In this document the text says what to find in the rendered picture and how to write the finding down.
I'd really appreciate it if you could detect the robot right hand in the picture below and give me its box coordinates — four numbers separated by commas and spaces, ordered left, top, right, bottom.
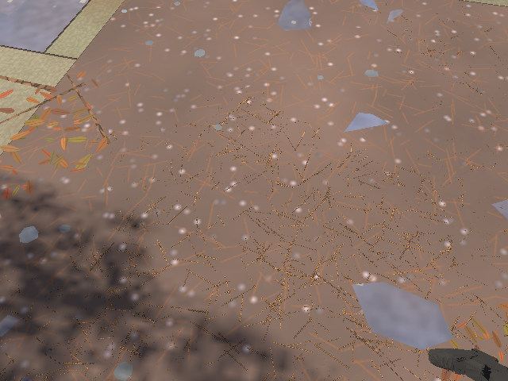
428, 348, 508, 381

